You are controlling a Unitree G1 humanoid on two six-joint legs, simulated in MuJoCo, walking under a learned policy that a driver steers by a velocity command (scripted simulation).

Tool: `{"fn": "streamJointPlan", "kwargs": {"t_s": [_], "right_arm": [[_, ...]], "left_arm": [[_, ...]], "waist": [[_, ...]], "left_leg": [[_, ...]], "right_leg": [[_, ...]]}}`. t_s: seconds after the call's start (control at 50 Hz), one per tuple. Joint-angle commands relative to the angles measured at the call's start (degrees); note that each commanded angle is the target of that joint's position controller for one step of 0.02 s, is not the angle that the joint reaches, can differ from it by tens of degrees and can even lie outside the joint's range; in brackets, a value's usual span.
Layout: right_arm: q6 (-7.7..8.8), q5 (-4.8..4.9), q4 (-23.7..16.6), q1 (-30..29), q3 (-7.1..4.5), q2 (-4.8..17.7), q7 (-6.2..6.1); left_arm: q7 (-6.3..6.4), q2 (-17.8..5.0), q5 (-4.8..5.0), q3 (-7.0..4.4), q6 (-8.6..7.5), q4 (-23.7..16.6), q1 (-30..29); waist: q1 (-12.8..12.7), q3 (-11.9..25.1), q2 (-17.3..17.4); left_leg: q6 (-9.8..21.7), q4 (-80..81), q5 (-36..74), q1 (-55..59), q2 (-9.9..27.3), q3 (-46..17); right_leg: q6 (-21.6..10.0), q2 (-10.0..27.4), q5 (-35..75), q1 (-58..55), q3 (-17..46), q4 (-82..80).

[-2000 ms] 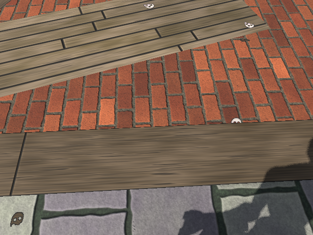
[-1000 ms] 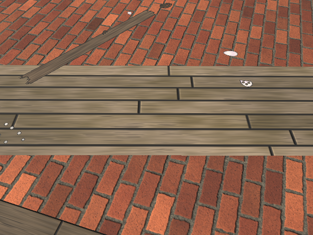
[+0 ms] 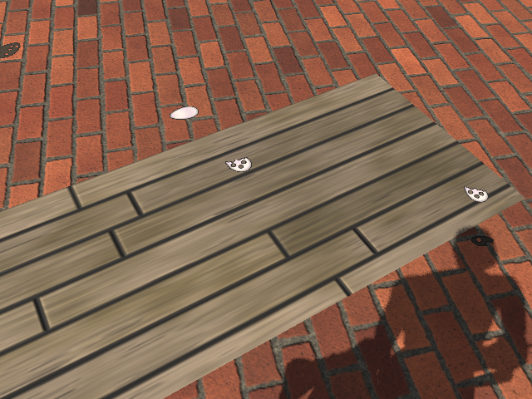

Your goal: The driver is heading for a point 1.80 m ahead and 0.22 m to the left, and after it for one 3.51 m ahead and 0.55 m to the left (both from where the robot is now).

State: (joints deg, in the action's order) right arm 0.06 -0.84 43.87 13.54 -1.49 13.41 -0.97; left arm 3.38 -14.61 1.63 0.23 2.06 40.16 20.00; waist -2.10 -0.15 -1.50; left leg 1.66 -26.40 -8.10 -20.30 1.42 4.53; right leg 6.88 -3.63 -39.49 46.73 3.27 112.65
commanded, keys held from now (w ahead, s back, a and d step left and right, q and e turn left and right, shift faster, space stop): no key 0.46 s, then w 0.54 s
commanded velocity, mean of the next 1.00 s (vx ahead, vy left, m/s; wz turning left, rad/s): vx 0.17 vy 0.00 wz -0.12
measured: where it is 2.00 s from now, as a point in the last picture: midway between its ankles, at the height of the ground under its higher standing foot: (314, 330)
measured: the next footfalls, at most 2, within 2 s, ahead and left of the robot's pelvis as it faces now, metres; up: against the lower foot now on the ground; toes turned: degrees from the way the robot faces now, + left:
right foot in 0.34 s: -0.07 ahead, -0.15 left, +0.12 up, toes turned -7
left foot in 1.04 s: +0.31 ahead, +0.05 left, +0.00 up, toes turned -6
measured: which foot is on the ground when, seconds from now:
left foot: down 0.00-0.36, up 0.38-1.00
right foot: up 0.00-0.32, down 0.34-1.00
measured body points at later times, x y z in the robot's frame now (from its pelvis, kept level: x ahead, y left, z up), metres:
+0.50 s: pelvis -0.04 -0.07 +0.05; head -0.03 -0.08 +0.50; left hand +0.11 +0.15 -0.05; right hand +0.07 -0.35 -0.05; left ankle +0.06 +0.08 -0.64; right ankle -0.11 -0.14 -0.61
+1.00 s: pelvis +0.13 -0.06 +0.04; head +0.16 -0.07 +0.49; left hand +0.01 +0.19 -0.08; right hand +0.38 -0.26 -0.04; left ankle +0.28 +0.06 -0.68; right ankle -0.11 -0.14 -0.61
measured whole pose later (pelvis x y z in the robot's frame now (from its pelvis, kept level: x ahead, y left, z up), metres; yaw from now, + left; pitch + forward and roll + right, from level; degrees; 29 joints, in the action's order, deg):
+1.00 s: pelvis +0.13 -0.06 +0.04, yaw -7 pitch +4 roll -1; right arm 3.5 2.4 40.3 -2.8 -0.8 12.3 5.0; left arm 2.9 -11.3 1.6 -1.1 -2.3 57.1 33.5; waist -9.4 1.1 2.6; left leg 1.1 -26.6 9.2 -30.3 1.8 -2.7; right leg -1.5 -1.6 -48.8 5.0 -0.4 50.3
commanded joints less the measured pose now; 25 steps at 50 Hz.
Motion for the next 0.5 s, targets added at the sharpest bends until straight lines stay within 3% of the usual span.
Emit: {"fn": "streamJointPlan", "kwargs": {"t_s": [0.02, 0.06, 0.14, 0.16, 0.18, 0.2, 0.22, 0.24, 0.26, 0.28, 0.3, 0.32, 0.34, 0.36, 0.38, 0.4, 0.42, 0.44, 0.46, 0.48, 0.5], "right_arm": [[-0.64, -1.26, -4.51, -1.50, -1.08, 10.11, -1.86], [-1.01, -1.00, -4.31, -1.43, -0.07, 9.33, -2.14], [-1.48, -0.08, -3.03, 4.82, 0.71, 8.35, -3.44], [3.74, -5.32, -4.13, 3.96, 0.26, 9.19, 1.43], [5.79, -4.24, -3.44, 2.79, -0.39, 10.25, 2.64], [6.58, -3.12, -3.57, 0.60, -0.55, 10.67, 2.50], [7.34, -1.16, -3.08, -0.82, -1.10, 11.24, 2.30], [7.80, -1.02, -3.28, -2.15, -1.98, 13.52, 1.80], [7.90, -2.42, -2.78, -1.11, -2.56, 14.71, 1.28], [7.55, -2.65, -1.54, 1.10, -3.06, 15.16, 0.94], [7.07, -2.42, -1.18, 2.48, -3.42, 15.02, 0.80], [6.06, -2.55, -1.23, 1.85, -3.73, 15.13, 0.98], [4.53, -1.25, -0.60, 1.70, -3.58, 14.49, 1.60], [3.82, -2.65, -0.38, 3.55, -2.17, 10.56, 1.92], [3.66, -1.79, -7.27, -2.07, -1.09, 5.54, 2.91], [4.40, -0.85, -9.13, -11.62, -1.57, 6.78, 0.91], [5.65, 0.15, -11.90, -15.54, -0.08, 2.64, -0.43], [6.37, 0.62, -11.84, -15.36, -0.37, 3.01, -1.14], [7.16, -0.96, -10.89, -12.60, -0.86, 4.61, -1.85], [7.14, -2.29, -8.08, -5.21, -1.31, 6.89, -1.37], [6.16, -3.30, -4.45, 2.11, -1.78, 7.94, 0.16]], "left_arm": [[3.04, -2.03, -0.62, -1.31, 2.64, -8.66, -4.72], [2.61, -0.09, -0.76, -1.17, 2.76, -9.25, -5.05], [1.22, 1.71, -1.48, -0.14, 1.88, -12.36, -11.38], [-3.75, -0.15, -4.63, 1.40, 1.09, -8.46, -2.63], [-5.80, -1.99, -5.31, 0.59, 0.50, -9.14, -1.35], [-6.55, -2.44, -5.11, 0.80, 0.24, -10.11, -2.27], [-7.46, -2.90, -5.03, 1.12, -0.03, -12.79, -5.97], [-8.11, -3.93, -4.11, 1.23, 0.10, -15.15, -9.84], [-7.76, -4.17, -3.27, 1.17, 0.34, -15.11, -9.40], [-7.29, -4.15, -3.20, 1.32, 0.48, -15.13, -9.41], [-6.98, -4.41, -2.87, 1.34, 0.35, -15.58, -9.74], [-7.09, -4.68, -1.92, 1.12, -0.04, -15.76, -8.81], [-7.41, -6.16, -0.72, 0.07, -0.65, -15.32, -8.12], [-6.64, -6.37, -1.17, -0.82, -1.32, -13.98, -5.84], [-5.62, -11.33, -3.61, -1.52, -3.38, -11.12, 0.86], [-5.45, -10.30, -6.06, -1.67, -5.08, -10.26, 8.78], [-6.08, -11.42, -7.20, -2.26, -6.04, -10.24, 8.28], [-7.32, -9.60, -6.98, -1.71, -6.52, -10.66, 4.19], [-8.11, -8.27, -5.24, -1.19, -6.29, -10.08, -2.24], [-9.00, -7.21, -3.15, -1.12, -5.98, -9.26, -8.47], [-10.04, -6.32, -2.77, -0.79, -5.79, -8.19, -10.90]], "waist": [[0.65, 4.16, 5.23], [0.58, 4.20, 7.29], [3.36, 5.39, 7.51], [3.37, 2.01, 12.20], [1.97, 0.14, 10.12], [1.74, 1.70, 7.96], [1.88, 2.44, 6.16], [3.01, 4.47, 7.36], [3.66, 6.86, 11.62], [4.12, 8.06, 13.91], [4.77, 9.16, 13.37], [4.44, 10.01, 11.68], [3.89, 11.05, 10.04], [4.11, 12.44, 7.73], [0.00, 9.32, -14.19], [-9.77, 3.96, -7.79], [-11.26, -0.04, -8.25], [-8.23, -1.15, -10.48], [-3.36, 1.89, -9.57], [2.32, 3.45, -5.95], [6.07, 5.27, -4.71]], "left_leg": [[11.22, 11.14, 17.43, 5.47, 18.45, -11.81], [10.45, 11.27, 16.10, 4.69, 15.09, -7.51], [13.42, 9.44, 18.74, 13.62, 16.57, -8.79], [15.04, 14.70, 2.25, 7.41, 17.97, -10.65], [13.48, 16.94, -6.57, 7.42, 19.70, -12.96], [11.57, 16.83, -7.94, 5.31, 18.81, -12.29], [9.34, 17.19, -11.77, 4.21, 16.95, -10.05], [8.45, 17.22, -10.56, 2.32, 16.01, -8.64], [9.56, 17.01, -1.77, 2.48, 18.27, -9.12], [11.48, 16.75, 4.53, 5.31, 21.20, -11.12], [13.00, 16.05, 9.79, 8.75, 23.65, -12.58], [14.54, 16.04, 11.45, 9.87, 25.16, -13.56], [15.22, 15.17, 9.08, 10.84, 24.17, -12.65], [12.21, 9.54, 7.87, 6.55, 22.16, -8.87], [2.49, -6.98, -9.35, -14.81, 4.70, 4.57], [-4.07, -12.84, -26.51, -32.95, -3.40, -13.34], [-4.71, -15.66, -23.96, -43.25, -8.09, -25.92], [-5.80, -19.38, -18.37, -44.26, -9.43, -30.37], [-6.80, -24.56, -14.63, -38.97, -8.62, -27.91], [-7.57, -31.26, -10.07, -32.30, -6.13, -22.28], [-7.73, -39.67, -5.58, -24.22, -5.25, -17.46]], "right_leg": [[0.21, 1.39, 9.41, 4.50, -0.75, 7.89], [-0.04, -0.21, 12.56, 2.13, -1.27, 7.97], [-0.33, -0.13, 12.14, 6.13, 0.76, 4.92], [-1.41, 0.40, 18.43, 8.69, 0.13, 9.46], [-0.98, 2.77, 12.70, 9.42, 0.75, 3.56], [-0.72, 3.65, 8.78, 6.17, -0.91, -0.56], [-1.07, 4.80, -3.32, 1.94, -2.99, -18.35], [-2.66, 4.42, -10.72, -4.28, -5.94, -28.85], [-4.59, 3.40, -7.94, -9.87, -6.19, -26.73], [-6.33, 2.92, -9.49, -10.78, -4.58, -31.12], [-8.14, 2.24, -10.58, -11.06, -3.71, -36.74], [-10.06, 1.03, -5.86, -13.19, -4.25, -44.50], [-12.32, -0.74, -4.52, -16.40, -6.66, -55.36], [-16.36, 0.09, 9.81, -23.61, -1.25, -58.71], [-29.87, 15.23, 36.89, -28.09, 32.56, -74.06], [-31.10, 18.28, 34.88, -35.17, 46.54, -78.82], [-28.17, 20.84, 45.62, -42.06, 45.13, -80.81], [-23.62, 19.55, 55.75, -41.12, 38.93, -78.13], [-18.78, 17.63, 58.63, -37.56, 29.56, -74.40], [-17.57, 15.44, 50.54, -28.87, 22.21, -69.35], [-18.73, 13.32, 44.17, -19.13, 17.76, -68.57]]}}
